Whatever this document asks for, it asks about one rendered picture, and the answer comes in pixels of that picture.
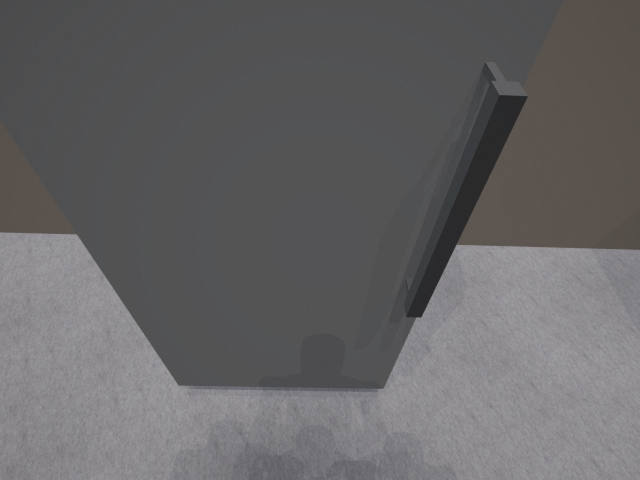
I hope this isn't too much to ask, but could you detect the fridge door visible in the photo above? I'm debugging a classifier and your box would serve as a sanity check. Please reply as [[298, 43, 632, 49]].
[[0, 0, 563, 389]]

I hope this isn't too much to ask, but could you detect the handle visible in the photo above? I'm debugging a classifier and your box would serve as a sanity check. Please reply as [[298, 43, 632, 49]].
[[404, 62, 528, 317]]

